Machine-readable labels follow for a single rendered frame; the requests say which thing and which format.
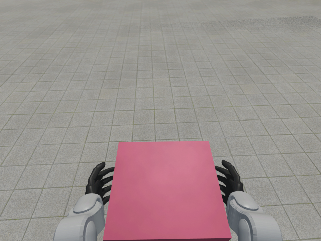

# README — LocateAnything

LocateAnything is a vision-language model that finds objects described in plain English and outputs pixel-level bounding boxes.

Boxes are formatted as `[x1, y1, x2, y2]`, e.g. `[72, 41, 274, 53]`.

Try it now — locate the right robot forearm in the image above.
[226, 191, 283, 241]

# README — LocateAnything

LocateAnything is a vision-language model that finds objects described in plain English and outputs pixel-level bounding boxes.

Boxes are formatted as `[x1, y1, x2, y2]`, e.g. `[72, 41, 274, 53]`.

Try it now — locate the left robot hand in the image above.
[85, 162, 115, 205]

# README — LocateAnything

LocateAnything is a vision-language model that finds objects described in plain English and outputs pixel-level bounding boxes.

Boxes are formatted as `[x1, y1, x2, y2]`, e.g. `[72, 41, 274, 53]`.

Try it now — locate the carton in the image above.
[103, 141, 232, 241]

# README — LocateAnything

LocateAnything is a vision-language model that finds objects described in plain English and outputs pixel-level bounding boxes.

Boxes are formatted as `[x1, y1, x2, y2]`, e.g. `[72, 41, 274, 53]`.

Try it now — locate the left robot forearm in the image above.
[53, 193, 105, 241]

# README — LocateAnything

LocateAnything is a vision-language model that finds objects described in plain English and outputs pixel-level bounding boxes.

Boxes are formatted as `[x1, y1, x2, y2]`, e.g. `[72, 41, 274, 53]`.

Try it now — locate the right robot hand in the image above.
[215, 160, 244, 206]

